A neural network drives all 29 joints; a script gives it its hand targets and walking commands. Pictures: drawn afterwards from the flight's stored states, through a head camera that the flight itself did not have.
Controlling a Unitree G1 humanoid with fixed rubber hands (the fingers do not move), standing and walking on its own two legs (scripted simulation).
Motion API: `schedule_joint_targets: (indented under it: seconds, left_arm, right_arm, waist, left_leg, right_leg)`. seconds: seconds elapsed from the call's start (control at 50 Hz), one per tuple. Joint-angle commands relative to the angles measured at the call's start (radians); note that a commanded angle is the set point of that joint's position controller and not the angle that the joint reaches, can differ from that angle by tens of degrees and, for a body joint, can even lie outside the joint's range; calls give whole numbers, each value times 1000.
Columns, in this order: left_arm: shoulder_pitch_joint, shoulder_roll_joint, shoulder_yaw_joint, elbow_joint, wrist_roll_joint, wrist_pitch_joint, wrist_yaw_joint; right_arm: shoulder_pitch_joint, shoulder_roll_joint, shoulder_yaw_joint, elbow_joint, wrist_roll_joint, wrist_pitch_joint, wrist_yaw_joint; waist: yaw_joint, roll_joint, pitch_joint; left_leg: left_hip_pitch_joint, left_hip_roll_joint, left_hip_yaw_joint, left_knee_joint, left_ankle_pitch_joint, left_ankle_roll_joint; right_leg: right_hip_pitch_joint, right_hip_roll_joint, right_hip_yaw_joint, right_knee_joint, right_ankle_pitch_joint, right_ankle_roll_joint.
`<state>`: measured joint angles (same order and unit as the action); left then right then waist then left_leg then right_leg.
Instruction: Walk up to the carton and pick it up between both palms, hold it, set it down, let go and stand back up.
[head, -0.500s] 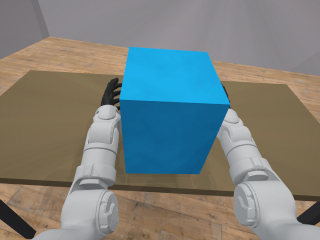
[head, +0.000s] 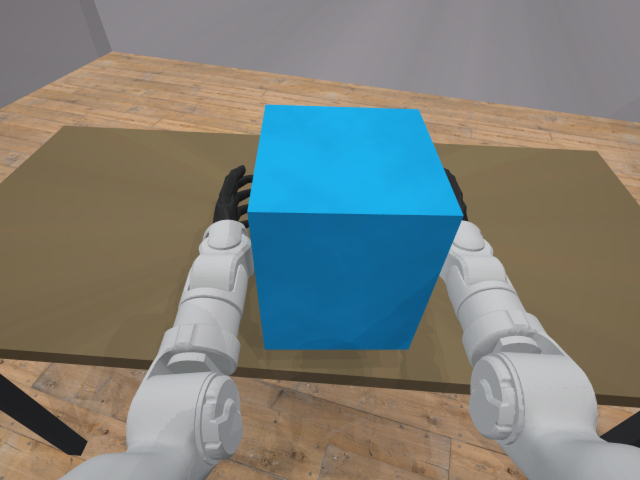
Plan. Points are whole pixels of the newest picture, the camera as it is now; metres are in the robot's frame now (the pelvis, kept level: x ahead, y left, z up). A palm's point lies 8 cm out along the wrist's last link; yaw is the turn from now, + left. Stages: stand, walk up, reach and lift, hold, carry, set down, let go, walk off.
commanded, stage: set down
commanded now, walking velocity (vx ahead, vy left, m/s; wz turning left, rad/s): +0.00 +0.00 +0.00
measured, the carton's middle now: (339, 232) +0.40 +0.00 +0.12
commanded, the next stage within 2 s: none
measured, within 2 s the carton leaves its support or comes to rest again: rests again in 1.24 s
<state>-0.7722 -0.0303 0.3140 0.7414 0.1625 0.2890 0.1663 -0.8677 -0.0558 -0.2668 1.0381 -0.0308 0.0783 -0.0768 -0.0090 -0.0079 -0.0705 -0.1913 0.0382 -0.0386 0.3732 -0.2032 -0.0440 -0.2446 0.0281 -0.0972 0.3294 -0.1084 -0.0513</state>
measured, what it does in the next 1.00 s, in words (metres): stands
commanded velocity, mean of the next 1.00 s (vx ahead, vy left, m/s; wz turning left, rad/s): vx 0.00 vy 0.00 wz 0.00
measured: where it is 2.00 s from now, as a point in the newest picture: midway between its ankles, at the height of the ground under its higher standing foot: outside the picture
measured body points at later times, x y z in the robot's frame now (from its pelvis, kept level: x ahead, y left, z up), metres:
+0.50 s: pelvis +0.02 +0.01 +0.00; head +0.02 +0.02 +0.45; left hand +0.42 +0.16 +0.10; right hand +0.43 -0.14 +0.10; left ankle +0.00 +0.15 -0.75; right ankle +0.04 -0.08 -0.75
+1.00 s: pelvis +0.01 +0.01 +0.00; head +0.02 +0.01 +0.45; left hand +0.41 +0.15 +0.09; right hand +0.43 -0.14 +0.08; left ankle +0.00 +0.15 -0.75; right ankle +0.04 -0.08 -0.75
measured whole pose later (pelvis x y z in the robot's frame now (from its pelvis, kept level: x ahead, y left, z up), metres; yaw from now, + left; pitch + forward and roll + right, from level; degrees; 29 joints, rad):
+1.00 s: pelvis +0.01 +0.01 +0.00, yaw -1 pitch +6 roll -1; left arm -0.71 -0.08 0.30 0.81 0.19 0.15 0.19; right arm -0.78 -0.06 -0.32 1.08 -0.11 -0.07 -0.02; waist 0.03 0.01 -0.10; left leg -0.30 0.03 -0.03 0.39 -0.21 -0.03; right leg -0.34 0.03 -0.08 0.31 -0.09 -0.04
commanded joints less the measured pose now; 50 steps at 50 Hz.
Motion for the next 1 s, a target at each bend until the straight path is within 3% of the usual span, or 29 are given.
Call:
schedule_joint_targets:
  seconds: [0.0,0.02,0.04,0.08,0.1,0.12,0.14,0.16,0.2,0.22,0.26,0.32,0.4,0.42,0.46,0.54,0.56,0.6,0.62,0.64,0.66,0.68,0.7,0.74,0.78,0.84,0.88,0.94,0.98]
  left_arm:
    - [-918,-586,-337,-253,-64,-115,-132]
    - [-904,-600,-339,-250,-69,-119,-134]
    - [-958,-613,-369,-280,-90,-132,-135]
    - [-935,-567,-302,-257,-56,-127,-146]
    - [-855,-596,-333,-224,-67,-123,-148]
    - [-917,-583,-321,-268,-51,-138,-150]
    - [-860,-567,-290,-203,-32,-135,-156]
    - [-897,-564,-299,-267,-36,-138,-153]
    - [-818,-609,-349,-224,-43,-145,-149]
    - [-798,-587,-305,-162,-20,-136,-156]
    - [-827,-611,-338,-251,-37,-145,-154]
    - [-832,-615,-347,-223,-42,-150,-140]
    - [-790,-638,-355,-224,-10,-148,-132]
    - [-782,-662,-366,-244,-14,-150,-123]
    - [-816,-669,-376,-230,-13,-156,-111]
    - [-794,-705,-455,-284,-34,-168,-95]
    - [-773,-718,-450,-260,-33,-165,-90]
    - [-720,-718,-462,-256,-20,-155,-85]
    - [-728,-721,-460,-247,-36,-160,-87]
    - [-758,-699,-442,-250,-34,-163,-84]
    - [-789,-705,-462,-247,-49,-170,-87]
    - [-780,-670,-409,-214,-31,-165,-88]
    - [-770,-685,-405,-204,-27,-170,-92]
    - [-809,-708,-432,-236,-34,-181,-83]
    - [-806,-694,-394,-226,-20,-188,-77]
    - [-804,-669,-379,-148,-28,-204,-87]
    - [-769,-668,-356,-144,-11,-230,-89]
    - [-779,-652,-337,-120,2,-233,-101]
    - [-757,-624,-289,-95,-7,-254,-112]
  right_arm:
    - [-878,709,297,-292,4,-92,137]
    - [-913,706,313,-327,16,-104,137]
    - [-884,714,302,-310,8,-102,137]
    - [-819,717,291,-263,-5,-84,135]
    - [-843,730,330,-338,14,-91,131]
    - [-801,713,279,-283,-19,-92,130]
    - [-838,707,292,-305,-23,-94,133]
    - [-804,720,307,-302,-12,-91,135]
    - [-814,709,332,-355,-2,-115,130]
    - [-791,690,288,-327,-24,-109,125]
    - [-779,673,292,-326,-20,-119,128]
    - [-801,660,287,-329,-30,-127,142]
    - [-712,629,253,-257,-58,-143,152]
    - [-709,612,244,-233,-47,-144,157]
    - [-731,624,257,-264,-45,-159,171]
    - [-684,597,235,-266,-49,-193,167]
    - [-726,597,258,-296,-26,-204,175]
    - [-712,562,264,-300,-12,-203,170]
    - [-719,548,260,-285,-12,-203,175]
    - [-729,562,279,-303,-11,-198,177]
    - [-743,561,256,-298,-24,-197,178]
    - [-774,550,255,-267,-24,-189,184]
    - [-741,561,237,-248,-36,-188,180]
    - [-737,552,235,-221,-35,-202,190]
    - [-757,548,240,-214,-23,-204,201]
    - [-727,558,215,-224,-54,-210,201]
    - [-718,558,221,-190,-74,-223,203]
    - [-679,550,180,-176,-105,-215,198]
    - [-735,584,193,-205,-127,-231,196]
  waist:
    - [0,-35,-708]
    - [14,-19,-703]
    - [-19,-20,-728]
    - [0,-47,-666]
    - [11,-58,-669]
    - [-23,-43,-702]
    - [7,-78,-679]
    - [19,-59,-713]
    - [-2,-51,-741]
    - [-14,-62,-655]
    - [-30,-31,-681]
    - [1,-29,-703]
    - [-23,2,-712]
    - [-29,52,-686]
    - [1,38,-714]
    - [-42,64,-801]
    - [-2,74,-773]
    - [-11,79,-711]
    - [-15,54,-715]
    - [17,40,-735]
    - [-22,58,-716]
    - [19,33,-680]
    - [7,35,-665]
    - [10,69,-679]
    - [42,65,-718]
    - [22,21,-730]
    - [47,4,-698]
    - [8,-5,-640]
    - [57,-75,-701]
  left_leg:
    - [-154,-94,68,-72,180,14]
    - [-155,-87,68,-76,191,12]
    - [-157,-87,54,-73,177,11]
    - [-158,-87,73,-86,152,20]
    - [-196,-95,72,-76,174,18]
    - [-181,-88,68,-98,144,20]
    - [-202,-90,72,-92,156,29]
    - [-181,-83,74,-88,199,23]
    - [-196,-92,67,-63,251,10]
    - [-215,-90,71,-72,218,19]
    - [-155,-80,63,-62,257,0]
    - [-138,-76,65,-63,266,1]
    - [-71,-63,67,-41,332,-18]
    - [-35,-57,54,-33,359,-30]
    - [-8,-51,59,-23,363,-30]
    - [91,-34,24,45,548,-58]
    - [83,-32,35,39,542,-59]
    - [136,-27,26,58,600,-66]
    - [118,-27,31,45,546,-59]
    - [80,-32,33,37,513,-50]
    - [49,-36,26,23,444,-46]
    - [5,-43,44,3,355,-30]
    - [-20,-42,45,-14,326,-29]
    - [46,-31,35,20,443,-53]
    - [35,-32,44,7,385,-48]
    - [-36,-41,58,-12,295,-25]
    - [-51,-40,65,-12,316,-19]
    - [-71,-43,68,-43,233,-17]
    - [-190,-58,98,-61,159,11]
  right_leg:
    - [639,-26,72,88,540,125]
    - [626,-25,67,91,519,127]
    - [620,-29,69,86,493,120]
    - [627,-34,75,79,494,130]
    - [660,-36,85,95,585,137]
    - [658,-41,75,87,535,135]
    - [669,-39,78,95,582,141]
    - [681,-36,74,100,603,134]
    - [681,-34,74,121,708,133]
    - [667,-41,80,109,694,134]
    - [658,-27,56,112,672,127]
    - [581,-23,48,96,629,117]
    - [541,-6,28,78,600,98]
    - [475,-5,24,71,567,92]
    - [442,2,17,55,498,79]
    - [344,17,-7,57,530,66]
    - [337,17,-1,46,493,62]
    - [291,23,-6,38,485,60]
    - [308,23,-10,26,452,57]
    - [338,21,-4,35,452,59]
    - [323,13,1,30,423,59]
    - [334,7,12,28,379,64]
    - [354,4,10,30,373,63]
    - [281,19,-2,36,384,57]
    - [292,18,2,33,341,48]
    - [336,5,16,37,355,60]
    - [341,5,16,48,376,65]
    - [369,-2,9,35,350,62]
    - [473,-16,40,60,384,84]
